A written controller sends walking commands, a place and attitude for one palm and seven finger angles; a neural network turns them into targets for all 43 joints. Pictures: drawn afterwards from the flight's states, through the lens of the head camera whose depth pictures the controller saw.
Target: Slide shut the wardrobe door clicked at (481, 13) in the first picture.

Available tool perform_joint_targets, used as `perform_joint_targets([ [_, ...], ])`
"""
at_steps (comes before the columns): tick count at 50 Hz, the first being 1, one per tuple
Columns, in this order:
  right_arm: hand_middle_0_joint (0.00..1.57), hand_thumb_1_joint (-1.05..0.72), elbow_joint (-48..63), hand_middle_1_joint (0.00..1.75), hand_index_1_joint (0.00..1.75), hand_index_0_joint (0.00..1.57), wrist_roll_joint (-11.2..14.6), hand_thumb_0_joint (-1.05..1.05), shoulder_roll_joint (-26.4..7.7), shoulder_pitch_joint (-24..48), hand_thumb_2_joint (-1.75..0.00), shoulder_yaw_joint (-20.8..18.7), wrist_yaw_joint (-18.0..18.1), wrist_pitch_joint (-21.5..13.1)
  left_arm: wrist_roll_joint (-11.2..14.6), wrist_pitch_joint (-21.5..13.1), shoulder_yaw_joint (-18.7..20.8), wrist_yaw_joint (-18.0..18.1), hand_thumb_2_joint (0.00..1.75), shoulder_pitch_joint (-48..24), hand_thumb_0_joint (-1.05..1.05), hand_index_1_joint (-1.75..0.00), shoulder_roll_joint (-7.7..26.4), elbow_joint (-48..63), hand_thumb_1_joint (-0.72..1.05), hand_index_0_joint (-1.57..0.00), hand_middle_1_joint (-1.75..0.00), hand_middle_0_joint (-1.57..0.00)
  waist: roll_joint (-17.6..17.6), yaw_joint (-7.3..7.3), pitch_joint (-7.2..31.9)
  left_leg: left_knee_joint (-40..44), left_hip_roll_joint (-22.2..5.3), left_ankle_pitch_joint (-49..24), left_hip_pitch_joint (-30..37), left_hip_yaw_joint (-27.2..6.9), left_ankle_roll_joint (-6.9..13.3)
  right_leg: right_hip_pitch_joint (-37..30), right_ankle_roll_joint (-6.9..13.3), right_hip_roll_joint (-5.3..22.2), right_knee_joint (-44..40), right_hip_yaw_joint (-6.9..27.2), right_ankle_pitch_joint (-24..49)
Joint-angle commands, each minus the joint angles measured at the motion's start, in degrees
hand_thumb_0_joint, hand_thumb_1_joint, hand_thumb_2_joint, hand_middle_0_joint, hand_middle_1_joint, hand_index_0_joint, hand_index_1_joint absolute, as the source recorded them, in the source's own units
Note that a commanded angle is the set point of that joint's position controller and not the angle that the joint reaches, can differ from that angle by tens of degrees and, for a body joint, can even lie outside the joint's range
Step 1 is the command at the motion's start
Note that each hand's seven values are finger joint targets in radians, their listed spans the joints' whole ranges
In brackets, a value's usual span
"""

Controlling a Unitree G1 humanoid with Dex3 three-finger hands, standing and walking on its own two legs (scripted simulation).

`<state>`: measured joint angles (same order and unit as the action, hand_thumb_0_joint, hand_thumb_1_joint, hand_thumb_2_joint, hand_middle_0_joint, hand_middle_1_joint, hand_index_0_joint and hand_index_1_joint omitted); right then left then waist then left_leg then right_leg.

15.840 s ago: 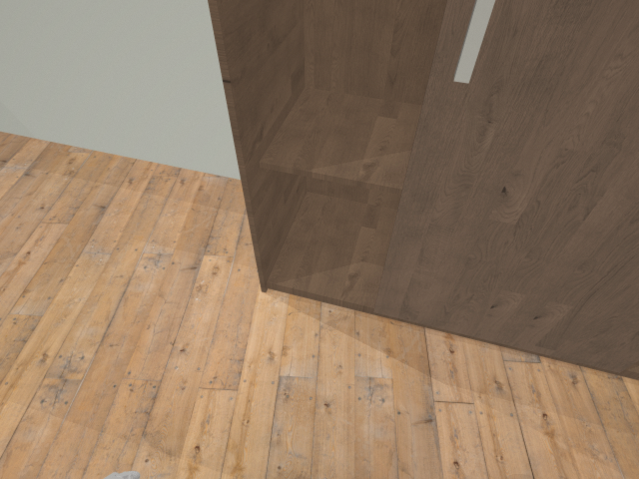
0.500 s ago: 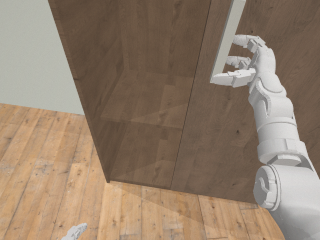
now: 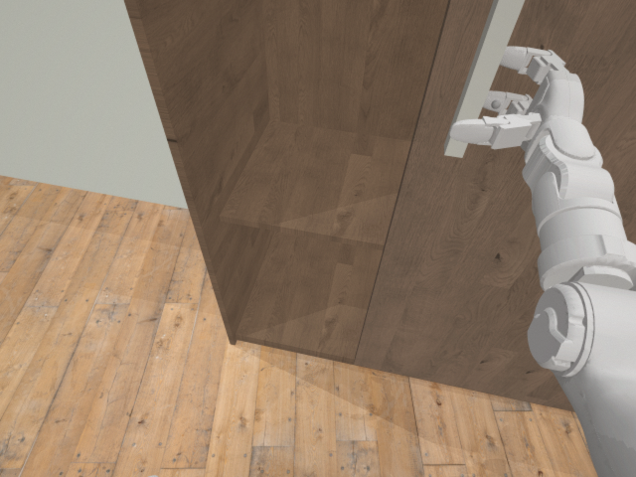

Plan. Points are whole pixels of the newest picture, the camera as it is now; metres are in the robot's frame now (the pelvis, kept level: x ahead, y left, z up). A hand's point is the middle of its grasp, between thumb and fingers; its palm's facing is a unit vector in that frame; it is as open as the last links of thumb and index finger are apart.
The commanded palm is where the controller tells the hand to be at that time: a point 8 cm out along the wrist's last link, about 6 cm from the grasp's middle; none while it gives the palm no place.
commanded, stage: slide the fingers in behind the handle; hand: right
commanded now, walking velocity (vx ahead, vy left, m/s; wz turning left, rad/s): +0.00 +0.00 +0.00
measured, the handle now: (478, 70) +0.55 -0.11 +0.26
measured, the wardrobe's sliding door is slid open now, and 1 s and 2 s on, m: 0.40 0.40 0.40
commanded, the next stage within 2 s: grip the handle and tug to test in 1.90 s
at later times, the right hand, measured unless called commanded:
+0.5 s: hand (499, 107) +0.49 -0.13 +0.25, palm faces +0.06 +1.00 +0.02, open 14.0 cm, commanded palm +0.47 -0.18 +0.24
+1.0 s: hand (474, 99) +0.49 -0.10 +0.25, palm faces +0.06 +1.00 +0.01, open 14.0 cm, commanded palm +0.47 -0.15 +0.24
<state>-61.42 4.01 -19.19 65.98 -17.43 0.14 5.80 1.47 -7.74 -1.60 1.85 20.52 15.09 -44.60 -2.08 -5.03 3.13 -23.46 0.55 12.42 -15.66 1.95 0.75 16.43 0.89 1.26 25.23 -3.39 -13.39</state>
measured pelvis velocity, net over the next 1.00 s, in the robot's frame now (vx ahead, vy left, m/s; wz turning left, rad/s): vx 0.00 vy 0.00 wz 0.00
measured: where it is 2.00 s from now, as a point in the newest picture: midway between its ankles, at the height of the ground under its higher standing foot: outside the picture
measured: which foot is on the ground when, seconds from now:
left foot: down 0.00-1.00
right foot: down 0.00-1.00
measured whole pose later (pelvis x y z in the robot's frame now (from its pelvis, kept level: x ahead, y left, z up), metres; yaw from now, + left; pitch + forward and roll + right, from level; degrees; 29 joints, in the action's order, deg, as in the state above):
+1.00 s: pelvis +0.00 +0.00 +0.00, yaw +0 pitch +5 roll +0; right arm -54.1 5.0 -14.1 63.5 -14.0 3.1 7.0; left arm 1.4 -7.3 -1.3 0.6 19.5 14.3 -43.9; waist -2.6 -3.4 3.7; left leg -23.8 0.5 13.0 -15.3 1.7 0.8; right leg 15.8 0.8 1.2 25.0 -3.5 -13.7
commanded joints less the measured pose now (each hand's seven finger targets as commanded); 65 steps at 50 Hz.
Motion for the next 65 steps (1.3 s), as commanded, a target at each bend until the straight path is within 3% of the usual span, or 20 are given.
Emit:
perform_joint_targets([
  [1, 0.3, 0.5, 16.1, 1.2, 1.2, 0.3, -1.1, 0.0, -15.2, 34.8, -0.3, -1.6, -0.2, -6.9, 0.1, -2.4, 2.9, 0.3, 0.9, 2.6, 0.0, -0.3, 7.5, 6.3, 0.9, -0.2, -0.3, -0.2, 0.8, 0.08, 21.5, 1.3, 0.3, -18.8, 6.4, -2.1, 0.3, -9.4, 1.9, -0.6, -0.8, 2.1, 14.5],
  [11, 0.3, 0.5, 16.2, 1.2, 1.2, 0.3, -0.1, 0.0, -15.1, 30.3, -0.3, -2.5, -1.0, -6.1, 0.4, -2.9, 3.1, 0.0, 0.9, 3.3, 0.0, -0.3, 8.1, 6.3, 0.9, -0.2, -0.3, -0.2, 1.3, 0.39, 19.5, 1.6, 1.0, -17.6, 5.2, -1.3, 0.5, -9.3, 1.6, 0.0, -1.2, 2.4, 14.8],
  [15, 0.3, 0.5, 19.4, 1.2, 1.2, 0.3, 0.5, 0.0, -11.6, 30.3, -0.3, -0.1, -0.9, -5.3, 0.4, -3.2, 3.2, -0.2, 0.9, 2.6, 0.0, -0.3, 8.0, 6.5, 0.9, -0.2, -0.3, -0.2, -0.2, 0.14, 20.6, 1.5, 1.1, -17.6, 4.0, -1.1, 0.6, -11.8, 1.4, 0.3, -1.0, 2.6, 16.1],
  [24, 0.3, 0.5, 19.4, 1.2, 1.2, 0.3, 1.1, 0.0, -10.6, 29.3, -0.3, -0.4, 0.5, -3.1, 0.4, -2.9, 2.8, 0.1, 0.9, 1.0, 0.0, -0.3, 7.7, 6.3, 0.9, -0.2, -0.3, -0.2, 2.8, 0.52, 17.9, 1.6, 0.8, -16.1, 3.8, -1.1, 0.5, -9.7, 1.7, 0.3, -1.2, 2.6, 14.1],
  [27, 0.3, 0.5, 23.4, 1.2, 1.2, 0.3, 1.0, 0.0, -7.9, 30.5, -0.3, 1.9, 0.7, -3.7, 0.5, -3.0, 2.9, 0.0, 0.9, 0.2, 0.0, -0.3, 7.2, 6.8, 0.9, -0.2, -0.3, -0.2, -0.1, 0.61, 20.8, 1.0, 0.7, -17.7, 3.8, -1.1, 0.6, -12.8, 1.3, 0.3, -0.6, 2.7, 16.8],
  [30, 0.3, 0.5, 21.6, 1.2, 1.2, 0.3, 1.7, 0.0, -4.8, 30.8, -0.3, 3.9, 0.8, -2.6, 0.6, -2.9, 2.7, 0.0, 0.9, -0.1, 0.0, -0.3, 7.1, 6.3, 0.9, -0.2, -0.3, -0.2, 2.6, -0.12, 18.5, 1.2, 0.9, -16.9, 2.6, -0.7, 0.4, -12.2, 1.2, 0.3, -0.7, 3.3, 16.1],
  [35, 0.3, 0.5, 21.4, 1.2, 1.2, 0.3, 1.0, 0.0, -7.6, 32.1, -0.3, 1.3, 2.5, -2.0, 0.3, -2.3, 2.5, 0.1, 0.9, -0.6, 0.0, -0.3, 7.0, 6.2, 0.9, -0.2, -0.3, -0.2, 2.1, 0.73, 20.1, 0.9, 0.5, -17.9, 4.1, -1.1, 0.4, -11.3, 1.4, -0.2, -0.6, 2.9, 16.1],
  [39, 0.3, 0.5, 17.4, 1.2, 1.2, 0.3, 0.7, 0.0, -8.2, 31.1, -0.3, 0.5, 3.1, -2.1, 0.0, -1.8, 2.3, 0.0, 0.9, -0.3, 0.0, -0.3, 6.8, 5.9, 0.9, -0.2, -0.3, -0.2, 5.7, 0.64, 18.6, 0.8, 0.5, -19.0, 5.5, -1.2, 0.2, -8.9, 1.7, -0.1, -1.0, 2.5, 15.8],
  [42, 0.3, 0.5, 19.1, 1.2, 1.2, 0.3, 0.2, 0.0, -6.9, 31.7, -0.3, 1.6, 2.9, -2.9, 0.1, -1.5, 2.6, -0.1, 0.9, -0.3, 0.0, -0.3, 6.6, 6.5, 0.9, -0.2, -0.3, -0.2, 3.4, 0.73, 20.4, 0.6, 0.4, -20.5, 5.9, -1.3, 0.4, -10.4, 1.6, -0.3, -0.6, 2.2, 17.2],
  [43, 0.3, 0.5, 17.7, 1.2, 1.2, 0.3, 1.3, 0.0, -7.8, 32.0, -0.3, 2.3, 2.8, -2.4, 0.5, -1.8, 2.7, -0.8, 0.9, -1.4, 0.0, -0.3, 7.4, 6.5, 0.9, -0.2, -0.3, -0.2, 3.4, 2.12, 20.2, 0.7, 0.0, -21.8, 6.4, -1.5, 0.7, -8.9, 1.6, -1.0, -0.2, 2.5, 18.3],
  [44, 0.3, 0.5, 18.4, 1.2, 1.2, 0.3, 0.4, 0.0, -6.2, 31.7, -0.3, 2.3, 2.7, -2.8, 0.1, -1.5, 2.5, -0.4, 0.9, -0.1, 0.0, -0.3, 6.4, 6.3, 0.9, -0.2, -0.3, -0.2, 3.9, 0.51, 20.0, 0.5, 0.5, -21.0, 6.0, -1.1, 0.3, -10.1, 1.6, -0.2, -0.7, 2.3, 17.6],
  [46, 0.3, 0.5, 21.4, 1.2, 1.2, 0.3, 0.8, 0.0, -4.7, 30.4, -0.3, 2.4, 2.6, -3.3, 0.1, -1.7, 2.8, -0.5, 0.9, -0.6, 0.0, -0.3, 6.4, 7.0, 0.9, -0.2, -0.3, -0.2, 2.4, 1.28, 23.0, 0.3, 0.6, -22.3, 6.7, -1.2, 0.6, -12.4, 1.4, -0.3, -0.2, 2.2, 19.6],
  [49, 0.3, 0.5, 21.0, 1.2, 1.2, 0.3, 1.4, 0.0, -2.1, 29.4, -0.3, 4.4, 2.4, -2.1, 0.4, -1.6, 2.9, -0.8, 0.9, -0.9, 0.0, -0.3, 6.1, 6.6, 0.9, -0.2, -0.3, -0.2, 4.1, 0.82, 20.0, 0.8, 0.7, -22.1, 6.3, -1.1, 0.3, -10.8, 1.7, -0.3, -0.5, 1.9, 18.5],
  [56, 0.3, 0.5, 22.8, 1.2, 1.2, 0.3, 1.1, 0.0, -3.8, 30.8, -0.3, 2.3, 5.0, -0.9, 0.0, -1.2, 2.7, -0.4, 0.9, -1.8, 0.0, -0.3, 6.1, 6.3, 0.9, -0.2, -0.3, -0.2, 3.7, 1.47, 20.0, 1.2, 0.6, -19.8, 6.7, -1.4, 0.2, -10.0, 1.8, -0.7, -0.9, 1.9, 16.1],
  [57, 0.3, 0.5, 22.5, 1.2, 1.2, 0.3, 0.8, 0.0, -3.9, 31.6, -0.3, 2.5, 5.4, -1.0, -0.1, -1.1, 2.6, -0.3, 0.9, -1.5, 0.0, -0.3, 6.0, 6.1, 0.9, -0.2, -0.3, -0.2, 5.2, 0.92, 19.5, 1.4, 0.5, -19.9, 6.7, -1.3, 0.1, -9.6, 1.9, -0.7, -0.9, 1.9, 15.9],
  [58, 0.3, 0.5, 19.0, 1.2, 1.2, 0.3, 1.6, 0.0, -5.9, 32.8, -0.3, 3.3, 5.4, -0.3, 0.3, -1.3, 2.8, -1.1, 0.9, -2.3, 0.0, -0.3, 7.1, 5.4, 0.9, -0.2, -0.3, -0.2, 7.5, 2.31, 18.0, 1.7, -0.1, -21.1, 7.0, -1.4, 0.2, -6.7, 2.1, -1.4, -0.8, 2.2, 16.0],
  [59, 0.3, 0.5, 18.6, 1.2, 1.2, 0.3, 0.1, 0.0, -4.0, 31.9, -0.3, 3.0, 5.5, -0.6, -0.1, -0.9, 2.6, -0.5, 0.9, -0.9, 0.0, -0.3, 5.9, 5.3, 0.9, -0.2, -0.3, -0.2, 6.3, 0.37, 17.3, 1.5, 0.4, -19.1, 6.2, -1.3, -0.2, -7.8, 2.0, -0.6, -1.6, 1.7, 14.2],
  [63, 0.3, 0.5, 20.1, 1.2, 1.2, 0.3, 1.5, 0.0, -3.3, 34.3, -0.3, 5.1, 4.8, -1.9, 0.3, -1.6, 2.9, -1.2, 0.9, -2.1, 0.0, -0.3, 6.7, 6.0, 0.9, -0.2, -0.3, -0.2, 3.9, 2.06, 21.3, 1.0, 0.0, -22.0, 7.2, -1.5, 0.6, -9.2, 1.8, -1.4, -0.6, 2.2, 17.4],
  [64, 0.3, 0.5, 20.4, 1.2, 1.2, 0.3, 0.6, 0.0, -0.6, 33.6, -0.3, 5.3, 4.7, -2.4, -0.1, -1.5, 2.7, -0.8, 0.9, -0.7, 0.0, -0.3, 5.5, 5.8, 0.9, -0.2, -0.3, -0.2, 3.3, 0.24, 21.1, 0.8, 0.5, -20.6, 6.3, -1.2, 0.2, -11.0, 1.6, -0.6, -1.0, 2.0, 16.5],
  [65, 0.3, 0.5, 21.1, 1.2, 1.2, 0.3, 0.9, 0.0, -1.1, 32.5, -0.3, 4.3, 4.8, -2.7, -0.1, -1.5, 2.9, -0.7, 0.9, -0.7, 0.0, -0.3, 6.0, 6.2, 0.9, -0.2, -0.3, -0.2, 4.8, 0.82, 22.1, 0.9, 0.7, -21.0, 6.9, -1.3, 0.2, -11.2, 1.7, -0.8, -0.8, 2.1, 16.9],
])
